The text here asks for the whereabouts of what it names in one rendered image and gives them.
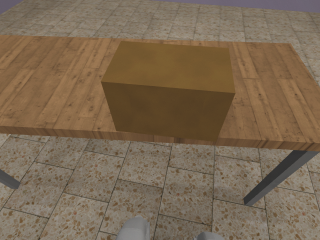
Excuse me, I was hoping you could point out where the left robot thigh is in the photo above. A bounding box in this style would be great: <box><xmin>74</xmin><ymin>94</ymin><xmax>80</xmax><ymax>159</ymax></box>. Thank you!
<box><xmin>115</xmin><ymin>217</ymin><xmax>151</xmax><ymax>240</ymax></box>

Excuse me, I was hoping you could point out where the table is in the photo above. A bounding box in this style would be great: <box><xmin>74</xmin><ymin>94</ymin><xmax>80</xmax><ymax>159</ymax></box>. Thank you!
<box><xmin>0</xmin><ymin>35</ymin><xmax>320</xmax><ymax>206</ymax></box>

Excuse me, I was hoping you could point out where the carton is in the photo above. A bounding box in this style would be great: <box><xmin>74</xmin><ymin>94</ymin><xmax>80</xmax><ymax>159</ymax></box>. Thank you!
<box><xmin>101</xmin><ymin>41</ymin><xmax>236</xmax><ymax>142</ymax></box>

